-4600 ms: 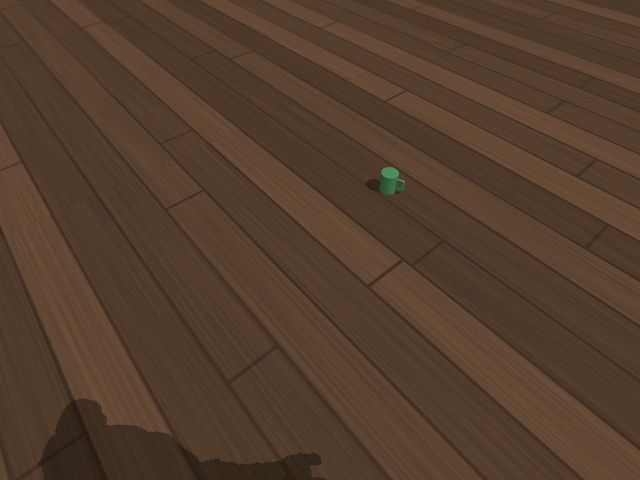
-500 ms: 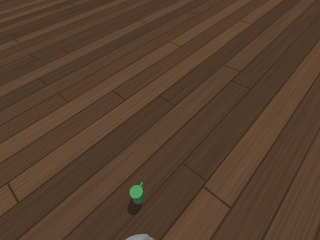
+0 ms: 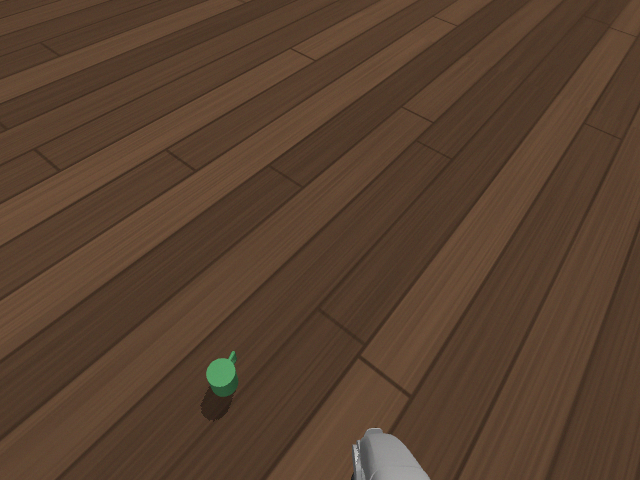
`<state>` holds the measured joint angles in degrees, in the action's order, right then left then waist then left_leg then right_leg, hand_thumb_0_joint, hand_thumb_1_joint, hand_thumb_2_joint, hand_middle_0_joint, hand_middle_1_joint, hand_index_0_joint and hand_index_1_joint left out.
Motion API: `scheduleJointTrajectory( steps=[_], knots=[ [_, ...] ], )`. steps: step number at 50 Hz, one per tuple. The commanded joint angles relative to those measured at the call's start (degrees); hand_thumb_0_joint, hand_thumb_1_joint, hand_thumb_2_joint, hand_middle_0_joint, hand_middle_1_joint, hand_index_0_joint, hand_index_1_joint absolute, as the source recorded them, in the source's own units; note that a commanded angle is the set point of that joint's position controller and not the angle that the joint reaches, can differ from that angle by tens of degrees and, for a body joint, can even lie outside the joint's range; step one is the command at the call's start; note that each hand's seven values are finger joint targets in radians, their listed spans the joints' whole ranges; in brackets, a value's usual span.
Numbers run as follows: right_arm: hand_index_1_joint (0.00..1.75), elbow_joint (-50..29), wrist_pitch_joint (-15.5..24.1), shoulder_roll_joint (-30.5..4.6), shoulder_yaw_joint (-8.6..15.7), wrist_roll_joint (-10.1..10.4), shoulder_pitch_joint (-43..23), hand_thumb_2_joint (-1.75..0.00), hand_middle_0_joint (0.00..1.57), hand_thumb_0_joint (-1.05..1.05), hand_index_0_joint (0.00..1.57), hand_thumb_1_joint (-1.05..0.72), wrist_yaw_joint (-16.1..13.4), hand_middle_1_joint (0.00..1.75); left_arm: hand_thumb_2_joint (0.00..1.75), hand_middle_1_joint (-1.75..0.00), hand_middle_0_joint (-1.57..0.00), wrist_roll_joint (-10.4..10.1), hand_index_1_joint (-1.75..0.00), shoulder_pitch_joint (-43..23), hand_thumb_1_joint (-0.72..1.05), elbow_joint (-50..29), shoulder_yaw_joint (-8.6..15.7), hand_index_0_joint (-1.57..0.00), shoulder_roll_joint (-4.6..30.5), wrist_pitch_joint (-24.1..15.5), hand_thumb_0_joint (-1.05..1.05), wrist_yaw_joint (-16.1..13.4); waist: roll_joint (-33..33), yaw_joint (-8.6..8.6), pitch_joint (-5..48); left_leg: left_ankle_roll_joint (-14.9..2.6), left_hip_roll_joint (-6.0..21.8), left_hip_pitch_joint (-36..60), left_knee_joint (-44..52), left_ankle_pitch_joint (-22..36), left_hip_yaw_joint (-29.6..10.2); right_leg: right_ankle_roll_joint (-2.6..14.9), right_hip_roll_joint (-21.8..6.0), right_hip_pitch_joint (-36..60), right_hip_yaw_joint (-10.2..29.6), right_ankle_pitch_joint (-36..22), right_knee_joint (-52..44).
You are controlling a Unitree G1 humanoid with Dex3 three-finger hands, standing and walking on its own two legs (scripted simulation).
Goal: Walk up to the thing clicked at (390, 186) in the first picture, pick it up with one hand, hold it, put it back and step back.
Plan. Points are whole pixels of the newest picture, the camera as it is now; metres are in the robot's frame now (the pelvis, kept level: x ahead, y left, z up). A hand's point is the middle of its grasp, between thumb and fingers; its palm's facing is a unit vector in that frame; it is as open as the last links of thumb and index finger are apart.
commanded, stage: walk up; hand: left
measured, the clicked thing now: (225, 372) +0.47 +0.21 -0.70
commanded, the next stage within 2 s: none
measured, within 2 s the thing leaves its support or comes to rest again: neither
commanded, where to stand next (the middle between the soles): +0.10 -0.01 m, yaw +1 degrees
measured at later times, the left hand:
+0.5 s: hand out of the picture +0.13 +0.22 -0.16, palm faces +0.04 -0.90 -0.44, open 7.4 cm
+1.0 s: hand out of the picture +0.05 +0.27 -0.14, palm faces +0.04 -0.89 -0.46, open 7.4 cm
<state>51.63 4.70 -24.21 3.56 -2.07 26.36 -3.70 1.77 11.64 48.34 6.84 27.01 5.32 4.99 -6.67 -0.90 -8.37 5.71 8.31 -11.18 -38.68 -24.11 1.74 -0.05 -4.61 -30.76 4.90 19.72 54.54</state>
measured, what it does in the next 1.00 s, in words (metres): steps on the spot: right foot, then left foot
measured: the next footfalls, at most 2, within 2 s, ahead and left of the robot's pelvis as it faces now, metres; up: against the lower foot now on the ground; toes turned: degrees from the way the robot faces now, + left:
right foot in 0.04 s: +0.08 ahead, -0.15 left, +0.00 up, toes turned +4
left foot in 0.42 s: +0.11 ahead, +0.06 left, +0.00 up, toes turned +4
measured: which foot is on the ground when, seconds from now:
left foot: down 0.00-0.08, up 0.10-0.40, down 0.42-0.64, up 0.66-0.88, down 0.90-1.00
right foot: up 0.00-0.02, down 0.04-1.00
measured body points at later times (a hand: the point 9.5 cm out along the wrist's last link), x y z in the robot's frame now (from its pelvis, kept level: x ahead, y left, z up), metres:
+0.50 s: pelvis +0.03 -0.06 -0.02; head +0.11 -0.06 +0.43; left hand +0.13 +0.27 -0.13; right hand +0.16 -0.37 -0.13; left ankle +0.07 +0.05 -0.71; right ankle +0.08 -0.17 -0.71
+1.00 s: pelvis -0.01 -0.03 +0.00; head +0.02 -0.04 +0.45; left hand +0.05 +0.31 -0.11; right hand +0.09 -0.33 -0.13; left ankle +0.00 +0.13 -0.71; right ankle +0.03 -0.16 -0.70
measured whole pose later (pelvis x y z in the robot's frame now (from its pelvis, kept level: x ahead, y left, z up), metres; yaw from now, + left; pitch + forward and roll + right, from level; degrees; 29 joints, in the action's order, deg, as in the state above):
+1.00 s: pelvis -0.01 -0.03 +0.00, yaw +3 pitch -3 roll +2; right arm 55.2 0.5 -21.5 1.7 -1.1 10.2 0.5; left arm 1.3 10.2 55.2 2.3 23.6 -0.6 -1.5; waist -0.3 0.6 -5.9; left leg 1.9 0.8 -18.6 -43.0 -21.8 -1.6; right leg 0.8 -2.6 -23.0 2.4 28.0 48.7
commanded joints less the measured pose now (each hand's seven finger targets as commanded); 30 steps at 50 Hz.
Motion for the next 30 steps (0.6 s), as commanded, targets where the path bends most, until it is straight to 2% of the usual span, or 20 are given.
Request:
scheduleJointTrajectory(
  steps=[1,2,3,4,5,6,8,9,12,16,18,21,22,23,24,25,26,28,29,30],
  knots=[
    [0.3,-5.91,0.25,-17.45,4.17,0.07,-7.02,-0.9,0.2,0.0,0.2,-0.9,-0.5,0.3,0.9,-0.3,-0.2,-1.05,-0.3,1.99,0.9,-2.16,2.63,-0.2,6.71,-2.68,0.0,-1.24,20.39,3.81,7.84,-13.01,5.27,-10.1,1.17,25.94,-1.19,1.19,3.02,18.8,-8.94,-2.85,-13.37],
    [0.3,-5.57,-0.33,-14.63,3.08,0.1,-4.87,-0.9,0.2,0.0,0.2,-0.9,-0.36,0.3,0.9,-0.3,-0.2,-1.03,-0.3,7.59,0.9,0.42,3.56,-0.2,8.54,-3.38,0.0,-1.98,11.12,5.86,11.29,-11.79,2.42,-11.65,-12.03,23.76,-0.01,1.06,4.68,25.82,-7.75,-2.85,-16.72],
    [0.3,-5.32,-0.59,-10.59,1.6,0.9,-1.13,-0.9,0.2,0.0,0.2,-0.9,-0.32,0.3,0.9,-0.3,-0.2,-0.39,-0.3,10.02,0.9,0.96,4.41,-0.2,11.85,-4.16,0.0,-2.81,-0.4,7.38,13.64,-9.47,-0.98,-17.48,-24.0,15.79,0.39,2.76,3.21,30.53,-2.62,-4.28,-19.74],
    [0.3,-6.78,-0.69,-6.83,0.13,1.87,-0.09,-0.9,0.2,0.0,0.2,-0.9,-0.58,0.3,0.9,-0.3,-0.2,0.03,-0.3,10.27,0.9,-0.38,5.02,-0.2,15.94,-4.62,0.0,-3.62,-13.14,6.8,12.95,-7.41,-8.3,-25.2,-30.76,-8.47,-3.06,7.46,-9.26,29.14,18.91,-9.97,-25.82],
    [0.3,-7.23,-1.36,-10.65,1.61,2.34,-5.79,-0.9,0.2,0.0,0.2,-0.9,-1.4,0.3,0.9,-0.3,-0.2,-0.45,-0.3,7.9,0.9,-1.44,4.19,-0.2,16.76,-4.58,0.0,-3.72,-11.06,6.85,12.91,-7.7,-8.92,-25.7,-35.52,-12.76,-5.17,14.9,-15.37,23.7,31.53,-7.95,-33.49],
    [0.3,-6.17,-1.56,-12.61,2.25,1.96,-6.91,-0.9,0.2,0.0,0.2,-0.9,-1.69,0.3,0.9,-0.3,-0.2,-0.81,-0.3,4.37,0.9,-2.57,4.07,-0.2,16.8,-4.57,0.0,-3.87,-8.36,5.46,10.71,-7.47,-6.43,-24.11,-36.89,-12.85,-6.45,16.67,-16.24,19.07,31.59,-4.47,-34.4],
    [0.3,-3.07,-1.7,-12.67,1.84,3.0,-4.61,-0.9,0.2,0.0,0.2,-0.9,-0.75,0.3,0.9,-0.3,-0.2,-1.17,-0.3,-1.0,0.9,-2.89,2.27,-0.2,11.72,-4.95,0.0,-4.63,-0.55,1.68,7.44,-8.28,-4.64,-21.44,-34.26,-7.28,-8.05,12.87,-9.44,14.9,15.88,-8.12,-26.9],
    [0.3,-1.56,-1.84,-11.29,1.12,3.19,-3.04,-0.9,0.2,0.0,0.2,-0.9,-0.34,0.3,0.9,-0.3,-0.2,-1.01,-0.3,-2.89,0.9,-2.5,1.71,-0.2,10.26,-5.28,0.0,-5.07,-1.73,0.48,7.05,-8.25,-4.75,-19.61,-30.69,-5.43,-6.28,11.84,-7.37,12.5,11.77,-9.28,-25.13],
    [0.3,-0.23,-2.59,-10.22,0.72,2.64,-3.55,-0.9,0.2,0.0,0.2,-0.9,0.73,0.3,0.9,-0.3,-0.2,-0.91,-0.3,-2.95,0.9,-1.38,0.65,-0.2,9.58,-6.78,0.0,-5.92,-1.94,0.67,8.29,-7.54,-4.74,-15.56,-20.55,-2.91,-4.65,13.09,-8.07,10.77,10.26,-18.27,-22.64],
    [0.3,-2.56,-3.69,-10.25,1.36,1.48,-9.99,-0.9,0.2,0.0,0.2,-0.9,1.48,0.3,0.9,-0.3,-0.2,-1.8,-0.3,-0.65,0.9,-0.52,0.48,-0.2,11.48,-7.78,0.0,-7.3,-2.53,1.93,8.93,-7.5,-4.85,-16.25,-15.18,-3.23,-3.79,15.59,-14.66,14.53,13.73,-40.54,-18.74],
    [0.3,-3.4,-4.19,-10.66,2.19,0.55,-10.32,-0.9,0.2,0.0,0.2,-0.9,2.15,0.3,0.9,-0.3,-0.2,-2.11,-0.3,-1.52,0.9,-1.21,0.43,-0.2,12.13,-7.85,0.0,-8.03,-0.91,1.08,9.87,-7.95,-5.24,-14.04,-12.64,0.02,-3.4,15.5,-15.88,13.65,14.21,-41.62,-16.84],
    [0.3,-4.83,-4.34,-11.71,3.63,-0.53,-11.33,-0.9,0.2,0.0,0.2,-0.9,3.39,0.3,0.9,-0.3,-0.2,-2.19,-0.3,-2.2,0.9,-1.69,-0.24,-0.2,11.61,-7.49,0.0,-8.88,2.96,-0.42,11.69,-9.77,-5.62,-5.83,-5.57,15.06,-5.19,10.81,-12.2,6.95,10.68,-28.73,-12.87],
    [0.3,-5.48,-4.25,-13.45,4.12,-0.74,-12.14,-0.9,0.2,0.0,0.2,-0.9,3.52,0.3,0.9,-0.3,-0.2,-2.39,-0.3,-1.31,0.9,-1.71,-0.43,-0.2,10.29,-7.38,0.0,-8.88,9.23,0.03,12.73,-11.44,-1.72,-3.96,-1.11,22.63,-10.87,7.71,-7.71,5.2,5.78,-21.68,-8.75],
    [0.3,-6.95,-4.24,-15.85,4.82,-0.44,-14.47,-0.9,0.2,0.0,0.2,-0.9,3.92,0.3,0.9,-0.3,-0.2,-2.72,-0.3,-1.38,0.9,-1.65,-0.73,-0.2,9.19,-7.36,0.0,-8.95,14.52,-0.01,14.7,-16.74,3.42,-2.18,2.65,25.74,-19.7,3.73,-0.47,2.51,-0.46,-9.65,-1.58],
    [0.3,-7.3,-4.51,-16.52,4.93,0.32,-15.89,-0.9,0.2,0.0,0.2,-0.9,4.35,0.3,0.9,-0.3,-0.2,-2.81,-0.3,-2.66,0.9,-0.93,-0.78,-0.2,8.06,-7.21,0.0,-9.56,19.42,-0.77,14.86,-21.7,7.66,-4.69,6.29,28.27,-22.69,2.31,4.84,5.27,-7.28,3.24,2.84],
    [0.3,-7.3,-4.69,-15.04,4.74,0.18,-16.44,-0.9,0.2,0.0,0.2,-0.9,4.46,0.3,0.9,-0.3,-0.2,-2.49,-0.3,-1.68,0.9,-0.1,-0.76,-0.2,7.74,-7.18,0.0,-9.57,18.53,-0.3,14.65,-23.63,9.63,-6.18,6.66,31.19,-25.12,1.99,5.14,6.66,-6.22,12.36,4.51],
    [0.3,-7.4,-5.01,-13.7,4.61,-0.1,-16.06,-0.9,0.2,0.0,0.2,-0.9,4.3,0.3,0.9,-0.3,-0.2,-2.43,-0.3,-1.28,0.9,0.3,-0.73,-0.2,7.83,-7.33,0.0,-9.24,15.97,-0.31,13.83,-22.95,8.14,-6.1,5.14,33.57,-22.0,2.08,4.63,7.27,-5.44,14.31,2.44],
    [0.3,-8.89,-5.65,-12.68,4.16,0.23,-18.52,-0.9,0.2,0.0,0.2,-0.9,4.05,0.3,0.9,-0.3,-0.2,-2.32,-0.3,1.44,0.9,0.81,-0.44,-0.2,7.66,-7.84,0.0,-8.85,15.25,1.43,13.91,-19.88,4.94,-5.88,1.05,37.2,-16.13,2.71,4.82,8.67,-6.18,9.3,-1.54],
    [0.3,-8.98,-5.91,-12.2,3.8,0.73,-19.91,-0.9,0.2,0.0,0.2,-0.9,3.97,0.3,0.9,-0.3,-0.2,-2.28,-0.3,3.4,0.9,1.66,-0.5,-0.2,7.24,-8.3,0.0,-8.93,14.47,3.02,14.6,-17.64,3.05,-6.37,-2.47,38.11,-14.16,2.88,4.25,12.15,-5.78,1.23,-8.04],
    [0.3,-9.12,-6.1,-11.02,3.41,1.15,-21.78,-0.9,0.2,0.0,0.2,-0.9,4.05,0.3,0.9,-0.3,-0.2,-1.94,-0.3,5.55,0.9,2.55,-0.31,-0.2,8.05,-8.92,0.0,-9.19,11.96,4.5,16.04,-13.92,0.33,-9.15,-8.57,35.76,-10.99,4.0,1.23,18.4,-1.77,-7.76,-16.81]
  ],
)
